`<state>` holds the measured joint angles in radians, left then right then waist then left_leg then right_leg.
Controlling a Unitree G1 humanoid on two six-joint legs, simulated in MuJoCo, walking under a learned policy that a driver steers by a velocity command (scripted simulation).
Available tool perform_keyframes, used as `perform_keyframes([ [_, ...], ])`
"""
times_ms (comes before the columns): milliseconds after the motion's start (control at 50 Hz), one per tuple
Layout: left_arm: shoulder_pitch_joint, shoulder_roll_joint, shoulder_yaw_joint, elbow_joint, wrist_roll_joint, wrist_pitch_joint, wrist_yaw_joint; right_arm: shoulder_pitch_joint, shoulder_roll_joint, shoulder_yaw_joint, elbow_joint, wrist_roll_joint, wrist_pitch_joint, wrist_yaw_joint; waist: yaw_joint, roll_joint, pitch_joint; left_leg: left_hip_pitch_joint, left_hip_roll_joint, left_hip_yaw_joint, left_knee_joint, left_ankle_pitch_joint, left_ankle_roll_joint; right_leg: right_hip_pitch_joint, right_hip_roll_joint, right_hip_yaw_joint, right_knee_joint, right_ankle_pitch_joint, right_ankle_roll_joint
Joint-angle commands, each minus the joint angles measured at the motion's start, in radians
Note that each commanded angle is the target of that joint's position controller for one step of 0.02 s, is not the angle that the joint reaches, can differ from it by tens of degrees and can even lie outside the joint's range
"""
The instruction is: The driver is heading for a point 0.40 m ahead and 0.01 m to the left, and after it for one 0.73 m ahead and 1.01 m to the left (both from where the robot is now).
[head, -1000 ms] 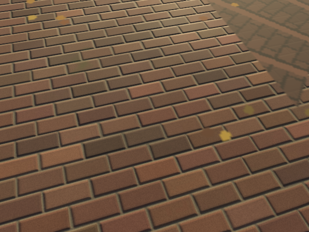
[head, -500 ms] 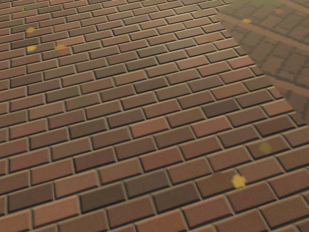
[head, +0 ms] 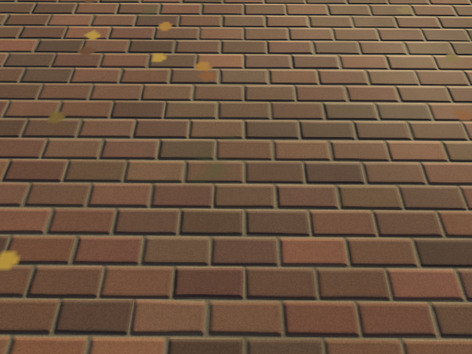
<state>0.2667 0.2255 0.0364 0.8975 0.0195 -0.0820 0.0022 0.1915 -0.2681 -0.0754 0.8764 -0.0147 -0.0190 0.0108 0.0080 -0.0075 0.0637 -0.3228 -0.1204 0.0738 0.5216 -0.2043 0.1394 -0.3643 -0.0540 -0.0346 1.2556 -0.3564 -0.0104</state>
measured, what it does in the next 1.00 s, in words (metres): walks ahead, turning left: right foot, then left foot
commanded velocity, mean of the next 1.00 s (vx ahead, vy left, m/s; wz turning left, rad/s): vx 0.27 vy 0.00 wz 0.53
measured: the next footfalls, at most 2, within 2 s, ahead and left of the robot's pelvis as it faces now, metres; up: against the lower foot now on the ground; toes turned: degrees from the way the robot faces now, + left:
right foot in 0.40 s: +0.41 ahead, -0.10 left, +0.00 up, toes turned +12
left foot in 0.88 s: +0.33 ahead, +0.11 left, +0.00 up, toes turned +31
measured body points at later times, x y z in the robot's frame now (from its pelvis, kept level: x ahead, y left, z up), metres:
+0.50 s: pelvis +0.26 -0.04 +0.00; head +0.31 -0.04 +0.45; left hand +0.39 +0.24 -0.09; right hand +0.35 -0.31 -0.14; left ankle +0.10 +0.03 -0.64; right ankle +0.37 -0.11 -0.73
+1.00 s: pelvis +0.31 +0.01 +0.01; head +0.32 +0.05 +0.45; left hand +0.26 +0.29 -0.13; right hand +0.58 -0.15 -0.08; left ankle +0.30 +0.09 -0.73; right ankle +0.36 -0.12 -0.67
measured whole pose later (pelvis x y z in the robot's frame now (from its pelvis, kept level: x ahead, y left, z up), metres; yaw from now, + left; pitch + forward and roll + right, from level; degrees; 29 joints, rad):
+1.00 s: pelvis +0.31 +0.01 +0.01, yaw +32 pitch +0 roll -1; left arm 0.21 0.30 0.06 0.75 0.02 0.05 0.02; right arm 0.18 -0.26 -0.05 0.69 -0.01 0.03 0.01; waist 0.01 -0.05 0.06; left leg -0.31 -0.04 0.00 0.55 -0.24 0.07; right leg -0.43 -0.06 -0.07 1.01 -0.49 0.03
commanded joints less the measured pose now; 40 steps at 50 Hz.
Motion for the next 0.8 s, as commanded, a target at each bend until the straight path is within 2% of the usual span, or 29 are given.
perform_keyframes([
  [20,0.022,0.107,0.022,-0.082,0.027,0.012,-0.004,0.065,-0.098,-0.02,-0.031,0.014,-0.022,-0.015,0.016,-0.017,-0.056,0.184,0.288,-0.372,-0.294,0.322,0.17,-0.207,-0.064,0.072,-0.072,0.037,0.027],
  [60,0.011,0.09,0.019,-0.098,0.032,0.039,-0.011,0.094,-0.125,-0.026,-0.025,0.018,-0.04,-0.011,0.025,0.0,-0.06,0.153,0.253,-0.331,-0.3,0.392,0.167,-0.203,-0.06,0.048,-0.141,0.057,0.05],
  [120,-0.109,0.091,0.016,-0.149,0.029,0.049,-0.016,0.152,-0.146,-0.031,-0.023,0.015,-0.042,-0.008,-0.01,0.032,-0.031,0.152,0.224,-0.327,-0.321,0.356,0.139,-0.267,-0.06,0.03,-0.279,0.172,0.073],
  [220,-0.284,0.094,0.006,-0.216,0.018,0.044,-0.024,0.247,-0.151,-0.034,-0.022,0.011,-0.033,-0.011,-0.085,0.066,-0.027,0.265,0.215,-0.364,-0.284,0.366,0.1,-0.319,-0.023,0.036,-0.496,0.316,0.071],
  [300,-0.352,0.096,-0.004,-0.248,0.013,0.027,-0.03,0.288,-0.143,-0.026,-0.015,0.0,-0.036,-0.021,-0.111,0.079,-0.023,0.349,0.246,-0.373,-0.24,0.462,0.081,-0.275,0.009,0.022,-0.631,0.331,0.033],
  [340,-0.295,0.115,0.002,-0.241,0.012,0.018,-0.026,0.258,-0.153,-0.026,-0.02,-0.003,-0.039,-0.029,-0.071,0.089,-0.017,0.333,0.254,-0.38,-0.184,0.57,0.043,-0.149,0.033,0.032,-0.705,0.289,-0.001],
  [360,-0.214,0.138,0.012,-0.218,0.014,0.01,-0.017,0.233,-0.169,-0.03,-0.026,-0.003,-0.04,-0.03,-0.034,0.09,-0.043,0.32,0.234,-0.373,-0.099,0.722,0.017,-0.038,0.068,0.027,-0.734,0.251,-0.017],
  [380,-0.096,0.159,0.021,-0.184,0.016,-0.003,-0.006,0.209,-0.18,-0.032,-0.03,0.005,-0.044,-0.027,0.024,0.069,-0.097,0.308,0.189,-0.351,0.046,0.803,-0.011,0.104,0.087,0.016,-0.808,0.306,-0.035],
  [400,0.035,0.198,0.031,-0.164,0.029,-0.022,0.007,0.19,-0.158,-0.026,-0.048,0.02,-0.052,-0.021,0.085,0.037,-0.189,0.181,0.134,-0.331,0.25,0.638,-0.039,0.337,-0.022,0.095,-0.825,0.44,-0.067],
  [420,0.141,0.293,0.048,-0.169,0.045,-0.024,0.016,0.266,-0.056,-0.004,-0.085,0.038,-0.053,-0.026,0.067,-0.161,-0.354,-0.029,0.026,-0.225,0.563,-0.049,-0.071,0.617,-0.35,0.363,-0.73,0.868,-0.137],
  [440,0.108,0.302,0.06,-0.179,0.014,0.003,0.008,0.355,-0.1,-0.014,-0.087,0.042,-0.037,-0.04,0.026,-0.273,-0.476,-0.166,-0.047,-0.172,0.762,-0.432,-0.081,0.662,-0.466,0.637,-0.785,0.98,-0.265],
  [460,0.036,0.205,0.04,-0.203,-0.002,0.016,0.006,0.319,-0.145,-0.024,-0.053,0.01,-0.016,-0.045,0.002,-0.078,-0.349,-0.197,0.031,-0.199,0.815,-0.35,-0.086,0.514,-0.409,0.529,-0.813,0.874,-0.251],
  [480,-0.027,0.128,0.016,-0.208,-0.004,0.018,0.008,0.248,-0.138,-0.025,-0.061,0.002,-0.006,-0.035,-0.004,-0.034,-0.225,-0.207,0.059,-0.178,0.78,-0.292,-0.099,0.394,-0.344,0.379,-0.841,0.845,-0.22],
  [500,-0.052,0.098,0.005,-0.205,0.001,0.02,0.011,0.218,-0.117,-0.023,-0.071,0.0,0.004,-0.025,-0.015,-0.045,-0.158,-0.204,0.089,-0.165,0.742,-0.261,-0.111,0.31,-0.294,0.274,-0.879,0.842,-0.192],
  [520,-0.057,0.098,0.003,-0.197,-0.002,0.019,0.016,0.199,-0.103,-0.022,-0.078,-0.01,0.02,-0.013,-0.024,-0.087,-0.118,-0.191,0.109,-0.157,0.705,-0.236,-0.123,0.244,-0.26,0.204,-0.913,0.815,-0.179],
  [540,-0.054,0.112,0.007,-0.191,-0.001,0.018,0.017,0.214,-0.089,-0.02,-0.077,-0.014,0.036,-0.004,-0.034,-0.114,-0.11,-0.155,0.103,-0.138,0.705,-0.213,-0.132,0.194,-0.238,0.156,-0.932,0.821,-0.175],
  [580,-0.053,0.131,0.014,-0.187,0.001,0.012,0.016,0.211,-0.08,-0.02,-0.09,-0.009,0.051,0.006,-0.05,-0.113,-0.135,-0.145,0.093,-0.126,0.695,-0.183,-0.143,0.174,-0.238,0.101,-0.945,0.851,-0.195],
  [620,-0.063,0.14,0.019,-0.186,0.004,0.015,0.018,0.169,-0.075,-0.018,-0.114,-0.009,0.062,0.011,-0.054,-0.112,-0.133,-0.173,0.108,-0.115,0.641,-0.148,-0.149,0.167,-0.246,0.054,-0.96,0.797,-0.204],
  [720,-0.064,0.159,0.029,-0.182,0.005,0.039,0.02,0.045,-0.049,0.003,-0.177,-0.011,0.077,0.034,-0.03,-0.137,-0.114,-0.108,0.148,-0.059,0.381,-0.048,-0.148,0.131,-0.232,-0.052,-0.969,0.564,-0.18],
  [800,-0.025,0.203,0.049,-0.176,0.008,0.065,0.011,-0.025,-0.068,0.002,-0.221,-0.008,0.078,0.037,0.007,-0.146,-0.109,-0.05,0.134,-0.011,0.238,-0.128,-0.131,0.159,-0.271,-0.055,-0.922,0.418,-0.164],
])
Velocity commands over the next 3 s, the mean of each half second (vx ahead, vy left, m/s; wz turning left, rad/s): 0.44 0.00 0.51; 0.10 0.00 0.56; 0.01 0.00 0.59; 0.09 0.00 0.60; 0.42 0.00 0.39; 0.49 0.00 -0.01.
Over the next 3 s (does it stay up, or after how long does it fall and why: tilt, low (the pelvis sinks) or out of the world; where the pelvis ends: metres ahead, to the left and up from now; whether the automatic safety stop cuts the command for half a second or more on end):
stays up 0.43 0.51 0.01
